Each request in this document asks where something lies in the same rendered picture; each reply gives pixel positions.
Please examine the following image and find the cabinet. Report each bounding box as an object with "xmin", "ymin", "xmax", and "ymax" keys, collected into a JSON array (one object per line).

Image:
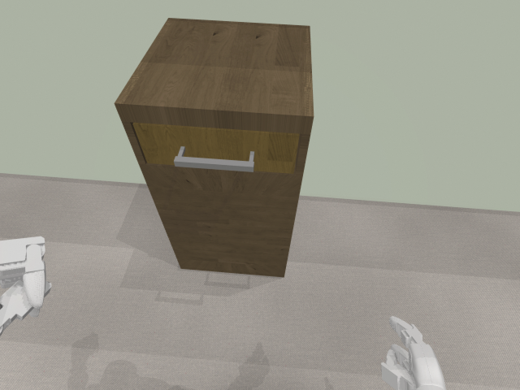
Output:
[{"xmin": 115, "ymin": 18, "xmax": 314, "ymax": 277}]

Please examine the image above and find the robot left hand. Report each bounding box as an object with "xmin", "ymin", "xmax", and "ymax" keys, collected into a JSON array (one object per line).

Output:
[{"xmin": 0, "ymin": 236, "xmax": 51, "ymax": 336}]

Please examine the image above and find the robot right hand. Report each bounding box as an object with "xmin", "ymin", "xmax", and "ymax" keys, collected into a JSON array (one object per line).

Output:
[{"xmin": 381, "ymin": 316, "xmax": 446, "ymax": 390}]

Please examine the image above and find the drawer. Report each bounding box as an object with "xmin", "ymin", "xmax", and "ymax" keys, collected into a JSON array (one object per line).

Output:
[{"xmin": 133, "ymin": 123, "xmax": 300, "ymax": 174}]

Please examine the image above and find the handle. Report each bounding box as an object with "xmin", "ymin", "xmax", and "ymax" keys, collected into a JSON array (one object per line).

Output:
[{"xmin": 174, "ymin": 146, "xmax": 254, "ymax": 172}]

